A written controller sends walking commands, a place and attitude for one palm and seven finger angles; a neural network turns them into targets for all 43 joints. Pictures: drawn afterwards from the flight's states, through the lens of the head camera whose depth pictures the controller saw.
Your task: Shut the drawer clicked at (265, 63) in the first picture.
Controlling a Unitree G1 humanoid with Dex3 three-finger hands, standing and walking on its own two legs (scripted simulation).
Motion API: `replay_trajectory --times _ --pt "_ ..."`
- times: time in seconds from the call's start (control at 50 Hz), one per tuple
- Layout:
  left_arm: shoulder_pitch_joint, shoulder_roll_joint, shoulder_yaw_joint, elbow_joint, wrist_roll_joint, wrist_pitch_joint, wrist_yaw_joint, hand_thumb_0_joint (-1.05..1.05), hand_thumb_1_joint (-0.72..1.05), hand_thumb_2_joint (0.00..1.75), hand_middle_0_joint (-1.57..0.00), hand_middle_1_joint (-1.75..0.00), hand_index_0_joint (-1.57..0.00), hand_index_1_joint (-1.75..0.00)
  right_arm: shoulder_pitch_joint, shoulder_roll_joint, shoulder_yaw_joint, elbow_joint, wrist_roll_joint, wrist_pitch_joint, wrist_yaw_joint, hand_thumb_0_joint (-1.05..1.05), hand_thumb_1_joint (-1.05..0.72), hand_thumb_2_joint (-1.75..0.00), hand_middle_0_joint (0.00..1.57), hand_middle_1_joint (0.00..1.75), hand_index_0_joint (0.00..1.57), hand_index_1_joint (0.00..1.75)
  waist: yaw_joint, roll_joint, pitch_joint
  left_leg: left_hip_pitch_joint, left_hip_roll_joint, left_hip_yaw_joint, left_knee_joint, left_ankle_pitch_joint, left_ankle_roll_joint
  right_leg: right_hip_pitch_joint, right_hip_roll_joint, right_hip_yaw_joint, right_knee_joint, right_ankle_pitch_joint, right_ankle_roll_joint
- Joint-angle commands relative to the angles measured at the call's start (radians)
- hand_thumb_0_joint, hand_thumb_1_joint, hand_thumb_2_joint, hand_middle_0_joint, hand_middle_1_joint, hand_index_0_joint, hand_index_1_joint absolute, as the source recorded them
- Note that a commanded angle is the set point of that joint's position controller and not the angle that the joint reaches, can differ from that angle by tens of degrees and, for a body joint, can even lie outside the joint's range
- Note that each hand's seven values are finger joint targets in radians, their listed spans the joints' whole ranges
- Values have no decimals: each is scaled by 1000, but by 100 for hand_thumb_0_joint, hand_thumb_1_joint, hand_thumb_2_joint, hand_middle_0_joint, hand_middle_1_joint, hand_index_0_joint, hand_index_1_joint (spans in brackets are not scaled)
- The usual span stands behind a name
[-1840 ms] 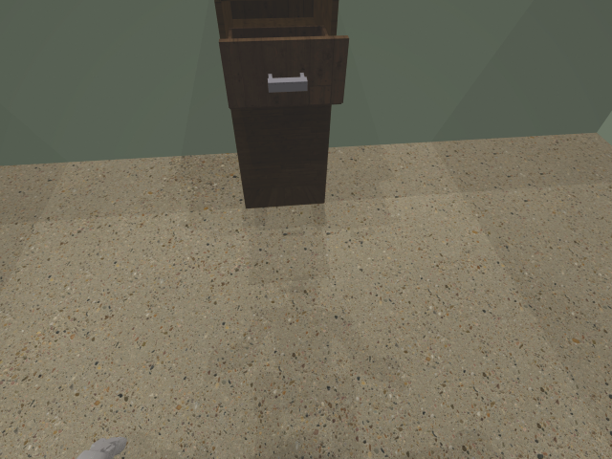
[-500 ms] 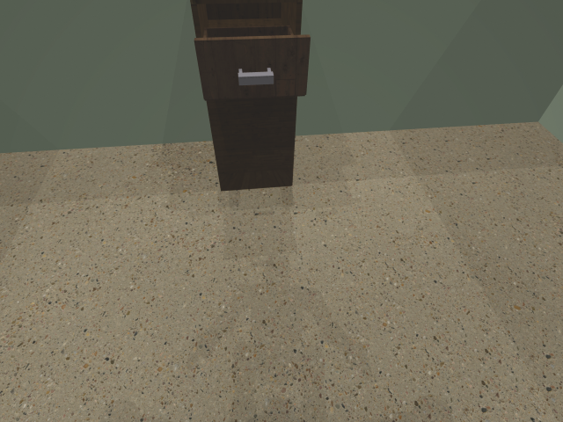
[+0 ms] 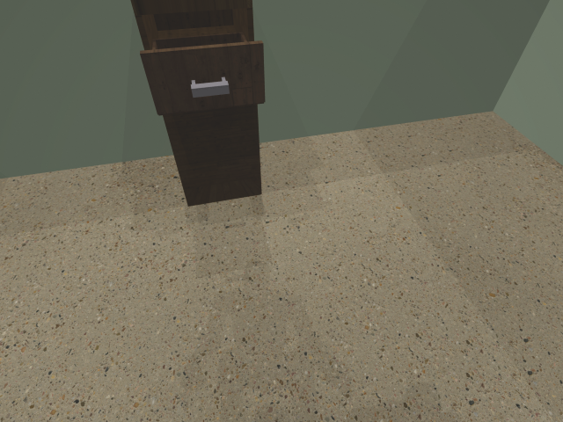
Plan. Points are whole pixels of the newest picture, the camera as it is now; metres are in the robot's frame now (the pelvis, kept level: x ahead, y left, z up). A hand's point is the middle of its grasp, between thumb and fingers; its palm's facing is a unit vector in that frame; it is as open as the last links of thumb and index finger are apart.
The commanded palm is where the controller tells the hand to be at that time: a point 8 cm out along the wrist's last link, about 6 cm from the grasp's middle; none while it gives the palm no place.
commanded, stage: walk to a spot facing it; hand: left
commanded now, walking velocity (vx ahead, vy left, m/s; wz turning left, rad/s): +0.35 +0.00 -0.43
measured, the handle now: (209, 85) +0.95 +0.28 +0.02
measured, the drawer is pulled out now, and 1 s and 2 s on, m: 0.30 0.30 0.30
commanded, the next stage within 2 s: turn to face it in 1.00 s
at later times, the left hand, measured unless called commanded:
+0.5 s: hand out of the picture +0.13 +0.17 -0.18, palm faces -0.04 -0.99 -0.14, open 7.4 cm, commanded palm none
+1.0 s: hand (249, 229) +0.57 +0.12 -0.16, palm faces -0.43 -0.88 -0.18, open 7.4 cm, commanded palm none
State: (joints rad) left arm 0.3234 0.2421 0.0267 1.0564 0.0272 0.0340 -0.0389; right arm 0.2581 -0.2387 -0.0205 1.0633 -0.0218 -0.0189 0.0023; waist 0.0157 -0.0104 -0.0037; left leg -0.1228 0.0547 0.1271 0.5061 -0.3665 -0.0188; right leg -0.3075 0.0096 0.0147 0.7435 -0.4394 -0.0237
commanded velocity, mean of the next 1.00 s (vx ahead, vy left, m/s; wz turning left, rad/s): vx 0.26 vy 0.00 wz -0.44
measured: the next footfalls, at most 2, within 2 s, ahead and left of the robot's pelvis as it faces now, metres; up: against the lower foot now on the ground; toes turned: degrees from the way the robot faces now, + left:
left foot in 0.54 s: +0.37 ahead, +0.11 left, +0.00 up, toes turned -2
right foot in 1.08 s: +0.49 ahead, -0.16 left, +0.00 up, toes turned -34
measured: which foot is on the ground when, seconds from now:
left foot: down 0.00-0.08, up 0.10-0.52, down 0.54-1.00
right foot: down 0.00-0.54, up 0.56-1.00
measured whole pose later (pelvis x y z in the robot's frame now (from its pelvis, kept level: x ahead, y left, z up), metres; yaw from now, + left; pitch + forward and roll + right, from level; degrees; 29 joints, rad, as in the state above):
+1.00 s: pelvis +0.39 +0.00 +0.00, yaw -24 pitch +0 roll +0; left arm 0.11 0.20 0.08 0.94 0.03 0.04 -0.04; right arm 0.40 -0.16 -0.04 1.06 -0.03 -0.05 -0.02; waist -0.05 -0.02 0.09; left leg -0.01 0.09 0.38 0.43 -0.40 0.00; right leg -0.57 -0.07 -0.12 0.77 -0.17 0.00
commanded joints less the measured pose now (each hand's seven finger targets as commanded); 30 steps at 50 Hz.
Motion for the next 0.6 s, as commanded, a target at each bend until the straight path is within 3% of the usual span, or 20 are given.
replay_trajectory --times 0.0,0.02,0.04,0.06,0.08,0.1,0.12,0.14,0.18,0.28,0.34,0.4,0.42,0.44,0.46,0.48,0.5,0.52,0.54,0.58 --pt "-74 66 39 -131 -8 -57 -3 0 90 90 -20 -30 -20 -30 -5 -206 -58 -53 -5 -35 -21 0 -90 -90 20 30 20 30 0 134 102 5 295 -174 -164 146 152 -112 -71 -50 -57 -9 5" --pt "48 56 45 -90 -5 -61 -4 0 90 90 -20 -30 -20 -30 -38 -194 -55 -59 -5 -33 -20 0 -90 -90 20 30 20 30 59 89 53 -96 231 -81 -4 141 107 95 -37 -87 -170 104 0" --pt "206 117 57 -38 0 -70 5 0 90 90 -20 -30 -20 -30 -61 -156 -46 -75 3 -32 -13 0 -90 -90 20 30 20 30 129 -111 -4 -247 127 18 270 109 56 292 -55 4 -300 125 -21" --pt "333 230 83 -1 2 -85 26 0 90 90 -20 -30 -20 -30 -89 -73 -26 -127 12 -38 -5 0 -90 -90 20 30 20 30 154 -425 -4 -550 -14 64 591 -203 0 419 -329 493 -481 103 -114" --pt "356 227 77 0 -17 -85 43 0 90 90 -20 -30 -20 -30 -133 -94 -31 -153 5 -43 -3 0 -90 -90 20 30 20 30 144 -299 -2 -611 -1 -65 697 -203 15 424 -382 630 -538 176 -164" --pt "281 200 71 -19 -17 -88 47 0 90 90 -20 -30 -20 -30 -118 -103 -38 -140 9 -47 -2 0 -90 -90 20 30 20 30 102 -178 16 -616 47 -107 722 -100 24 390 -368 552 -517 136 -206" --pt "229 165 64 -30 -14 -91 46 0 90 90 -20 -30 -20 -30 -154 -84 -38 -133 6 -49 1 0 -90 -90 20 30 20 30 91 -132 68 -617 65 -103 738 -51 18 302 -342 526 -521 136 -212" --pt "182 133 56 -42 -11 -94 50 0 90 90 -20 -30 -20 -30 -137 -75 -41 -121 1 -46 3 0 -90 -90 20 30 20 30 58 -47 83 -591 83 -116 723 -5 13 252 -326 463 -514 156 -207" --pt "148 90 42 -45 -4 -103 52 0 90 90 -20 -30 -20 -30 -103 -48 -39 -103 -5 -32 6 0 -90 -90 20 30 20 30 18 -26 106 -547 87 -98 670 54 -6 175 -286 341 -526 280 -187" --pt "176 72 38 -15 -5 -119 54 0 90 90 -20 -30 -20 -30 -106 -11 -43 -120 0 -17 18 0 -90 -90 20 30 20 30 -4 -80 94 -557 75 -64 535 166 -28 202 -219 203 -538 419 -165" --pt "187 64 37 1 -2 -119 61 0 90 90 -20 -30 -20 -30 -177 4 -42 -151 5 -25 26 0 -90 -90 20 30 20 30 15 -99 109 -540 73 -51 399 190 -21 223 -216 180 -535 444 -158" --pt "179 68 41 5 0 -113 64 0 90 90 -20 -30 -20 -30 -219 16 -37 -174 8 -37 30 0 -90 -90 20 30 20 30 27 -114 121 -410 44 -33 234 178 -2 198 -211 166 -510 499 -135" --pt "169 76 45 4 0 -110 65 0 90 90 -20 -30 -20 -30 -206 11 -38 -173 10 -42 27 0 -90 -90 20 30 20 30 19 -119 119 -354 31 -29 196 158 8 192 -214 169 -488 529 -132" --pt "150 83 49 4 2 -109 64 0 90 90 -20 -30 -20 -30 -153 3 -44 -160 9 -46 22 0 -90 -90 20 30 20 30 -9 -107 100 -263 8 -12 152 156 17 172 -206 156 -437 568 -126" --pt "125 91 55 -3 -3 -109 63 0 90 90 -20 -30 -20 -30 -46 -15 -50 -127 5 -51 14 0 -90 -90 20 30 20 30 -58 -98 61 -123 -17 -1 84 191 24 143 -171 118 -331 632 -108" --pt "124 75 56 -6 -8 -109 60 0 90 90 -20 -30 -20 -30 106 -60 -61 -80 -1 -57 0 0 -90 -90 20 30 20 30 -112 -33 -23 82 -1 -34 36 203 38 86 -126 100 -130 635 -86" --pt "168 24 58 -19 -19 -104 50 0 90 90 -20 -30 -20 -30 244 -172 -89 -50 -16 -62 -13 0 -90 -90 20 30 20 30 -148 185 -157 317 222 -311 -21 141 95 -89 -21 16 164 337 -43" --pt "182 -16 48 -44 -23 -105 42 0 90 90 -20 -30 -20 -30 310 -238 -100 -41 -13 -58 -15 0 -90 -90 20 30 20 30 -131 380 -203 359 444 -649 -219 75 172 -261 67 -20 488 -123 -16" --pt "117 8 47 -70 -15 -103 43 0 90 90 -20 -30 -20 -30 249 -224 -90 -61 -1 -47 -19 0 -90 -90 20 30 20 30 -119 239 -117 236 468 -701 -275 -57 216 -306 -4 51 586 -99 -33" --pt "17 -7 56 -70 -6 -93 31 0 90 90 -20 -30 -20 -30 97 -87 -64 -87 -4 -59 -22 0 -90 -90 20 30 20 30 -66 128 59 8 392 -469 -301 -36 176 -360 -85 34 650 76 -25"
